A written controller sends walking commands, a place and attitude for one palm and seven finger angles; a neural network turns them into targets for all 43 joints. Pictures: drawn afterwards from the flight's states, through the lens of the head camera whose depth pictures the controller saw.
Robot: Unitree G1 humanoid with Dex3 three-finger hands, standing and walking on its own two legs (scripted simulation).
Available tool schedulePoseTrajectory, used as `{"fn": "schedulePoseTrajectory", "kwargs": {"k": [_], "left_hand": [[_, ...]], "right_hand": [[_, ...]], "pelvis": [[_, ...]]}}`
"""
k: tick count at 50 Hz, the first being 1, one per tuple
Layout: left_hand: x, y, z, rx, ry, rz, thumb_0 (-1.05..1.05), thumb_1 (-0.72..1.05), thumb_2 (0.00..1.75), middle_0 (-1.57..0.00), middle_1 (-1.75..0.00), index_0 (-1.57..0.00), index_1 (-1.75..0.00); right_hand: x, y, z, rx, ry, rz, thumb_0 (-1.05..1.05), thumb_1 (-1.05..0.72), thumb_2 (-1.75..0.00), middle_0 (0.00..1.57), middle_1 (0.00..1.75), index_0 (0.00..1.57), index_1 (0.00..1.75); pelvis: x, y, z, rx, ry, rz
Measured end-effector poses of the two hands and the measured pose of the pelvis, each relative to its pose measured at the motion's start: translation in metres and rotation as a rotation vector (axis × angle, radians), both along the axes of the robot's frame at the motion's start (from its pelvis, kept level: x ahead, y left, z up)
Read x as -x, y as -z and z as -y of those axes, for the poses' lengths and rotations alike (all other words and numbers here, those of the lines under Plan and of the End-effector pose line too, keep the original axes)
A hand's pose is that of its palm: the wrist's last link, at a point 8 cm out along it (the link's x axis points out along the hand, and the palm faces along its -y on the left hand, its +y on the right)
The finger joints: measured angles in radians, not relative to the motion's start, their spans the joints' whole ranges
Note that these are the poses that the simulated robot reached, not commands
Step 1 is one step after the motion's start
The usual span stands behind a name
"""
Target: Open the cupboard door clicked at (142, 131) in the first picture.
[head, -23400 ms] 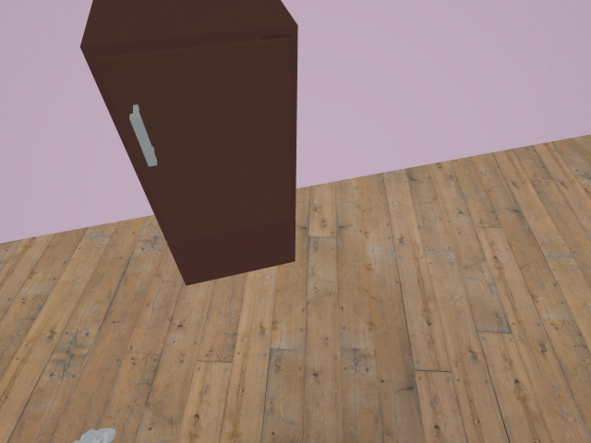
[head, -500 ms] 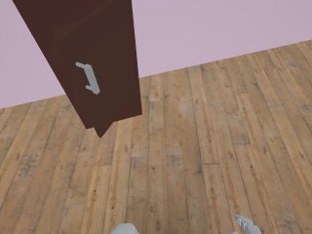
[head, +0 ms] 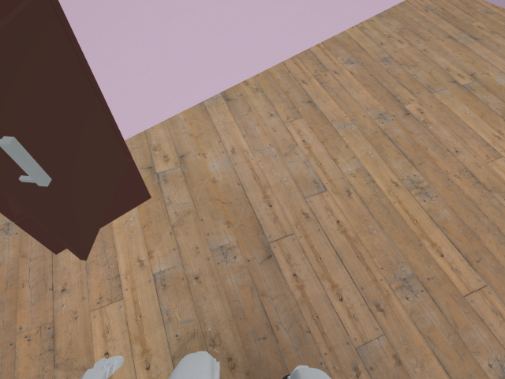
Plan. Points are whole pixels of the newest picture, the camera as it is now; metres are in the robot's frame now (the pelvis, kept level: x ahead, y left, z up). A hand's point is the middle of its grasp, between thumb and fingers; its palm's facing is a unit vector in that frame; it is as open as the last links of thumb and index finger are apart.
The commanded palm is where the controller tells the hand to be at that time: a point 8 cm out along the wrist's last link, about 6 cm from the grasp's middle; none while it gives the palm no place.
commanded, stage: walk to a spot facing it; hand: left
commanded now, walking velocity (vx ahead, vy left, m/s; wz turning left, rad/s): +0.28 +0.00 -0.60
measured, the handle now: (17, 162) +0.48 +0.50 -0.02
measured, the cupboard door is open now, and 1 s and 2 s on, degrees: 45 45 45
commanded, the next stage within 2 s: turn to face it in 1.76 s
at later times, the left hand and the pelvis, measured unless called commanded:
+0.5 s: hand (228, 270) +0.33 +0.07 -0.15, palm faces -0.38 -0.91 -0.19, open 7.4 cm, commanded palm none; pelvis +0.10 -0.05 -0.01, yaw -18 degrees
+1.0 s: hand (243, 234) +0.41 +0.04 -0.15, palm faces -0.43 -0.89 -0.18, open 7.4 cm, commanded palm none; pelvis +0.28 -0.11 +0.02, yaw -29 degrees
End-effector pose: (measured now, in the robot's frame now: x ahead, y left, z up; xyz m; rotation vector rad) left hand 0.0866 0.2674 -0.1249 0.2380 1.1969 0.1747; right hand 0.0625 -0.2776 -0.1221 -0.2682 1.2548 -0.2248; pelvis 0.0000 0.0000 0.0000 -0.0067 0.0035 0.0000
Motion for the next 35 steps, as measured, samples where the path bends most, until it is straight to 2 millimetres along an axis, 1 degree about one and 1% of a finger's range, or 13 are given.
{"fn": "schedulePoseTrajectory", "kwargs": {"k": [4,6,10,13,17,20,22,24,25,26,28,32,35], "left_hand": [[-0.014,0.01,0.006,0.056,0.057,-0.021,0.0,0.9,0.9,-0.2,-0.3,-0.2,-0.3],[-0.027,0.013,0.008,0.083,0.087,-0.03,0.0,0.9,0.9,-0.2,-0.3,-0.2,-0.3],[-0.068,0.002,0.021,0.124,0.159,0.005,0.01,0.9,0.9,-0.2,-0.3,-0.2,-0.3],[-0.103,-0.008,0.036,0.145,0.211,0.041,0.01,0.9,0.9,-0.2,-0.3,-0.2,-0.3],[-0.152,-0.013,0.067,0.149,0.305,0.062,0.01,0.9,0.9,-0.2,-0.3,-0.2,-0.3],[-0.191,-0.012,0.098,0.142,0.385,0.071,0.01,0.91,0.9,-0.2,-0.3,-0.2,-0.3],[-0.218,-0.011,0.122,0.134,0.433,0.092,0.01,0.91,0.9,-0.2,-0.3,-0.2,-0.3],[-0.241,-0.005,0.141,0.127,0.459,0.152,0.01,0.9,0.9,-0.2,-0.3,-0.2,-0.3],[-0.247,-0.003,0.148,0.125,0.452,0.174,0.0,0.9,0.9,-0.2,-0.3,-0.2,-0.3],[-0.25,-0.003,0.153,0.123,0.445,0.177,0.0,0.9,0.9,-0.2,-0.3,-0.2,-0.3],[-0.247,-0.003,0.157,0.111,0.437,0.147,0.0,0.9,0.9,-0.2,-0.3,-0.2,-0.3],[-0.231,0.0,0.156,0.095,0.426,0.024,0.0,0.9,0.9,-0.2,-0.3,-0.2,-0.3],[-0.227,0.002,0.145,0.084,0.392,-0.044,0.0,0.92,0.9,-0.2,-0.3,-0.21,-0.3]], "right_hand": [[0.013,-0.011,-0.009,0.016,0.046,0.046,0.01,-0.91,-0.9,0.19,0.3,0.19,0.3],[0.027,-0.013,-0.015,0.029,0.07,0.053,0.01,-0.91,-0.9,0.19,0.3,0.19,0.3],[0.067,-0.026,-0.031,0.01,0.144,-0.034,0.01,-0.91,-0.9,0.2,0.3,0.2,0.3],[0.094,-0.031,-0.042,-0.017,0.21,-0.116,0.01,-0.91,-0.9,0.2,0.3,0.2,0.3],[0.122,-0.03,-0.055,-0.067,0.314,-0.194,0.01,-0.91,-0.9,0.2,0.3,0.2,0.3],[0.137,-0.023,-0.061,-0.109,0.396,-0.243,0.01,-0.91,-0.9,0.2,0.3,0.2,0.3],[0.143,-0.016,-0.062,-0.141,0.444,-0.275,0.01,-0.91,-0.9,0.2,0.3,0.2,0.3],[0.144,-0.003,-0.058,-0.174,0.478,-0.304,0.01,-0.91,-0.9,0.2,0.3,0.2,0.3],[0.14,0.004,-0.053,-0.185,0.487,-0.317,0.01,-0.91,-0.9,0.2,0.3,0.2,0.3],[0.132,0.008,-0.047,-0.188,0.492,-0.319,0.01,-0.91,-0.9,0.2,0.3,0.2,0.3],[0.103,0.012,-0.03,-0.176,0.493,-0.276,0.01,-0.91,-0.9,0.2,0.3,0.2,0.3],[0.021,0.004,0.008,-0.13,0.473,-0.088,0.01,-0.91,-0.9,0.2,0.3,0.2,0.3],[-0.044,-0.005,0.03,-0.101,0.435,0.049,0.01,-0.91,-0.9,0.19,0.3,0.19,0.3]], "pelvis": [[-0.009,0.0,-0.011,0.002,0.057,-0.011],[-0.014,0.0,-0.016,0.021,0.086,-0.013],[-0.028,-0.014,-0.014,0.031,0.136,-0.017],[-0.041,-0.022,-0.01,0.034,0.181,-0.026],[-0.059,-0.023,0.002,0.028,0.242,-0.031],[-0.075,-0.018,0.017,0.017,0.284,-0.03],[-0.086,-0.012,0.03,0.013,0.307,-0.028],[-0.098,0.002,0.047,-0.014,0.31,-0.021],[-0.102,0.006,0.052,-0.012,0.32,-0.015],[-0.106,0.006,0.055,-0.002,0.326,-0.007],[-0.115,0.002,0.059,0.011,0.34,0.002],[-0.139,-0.009,0.067,0.005,0.38,-0.003],[-0.161,-0.013,0.072,0.004,0.405,-0.008]]}}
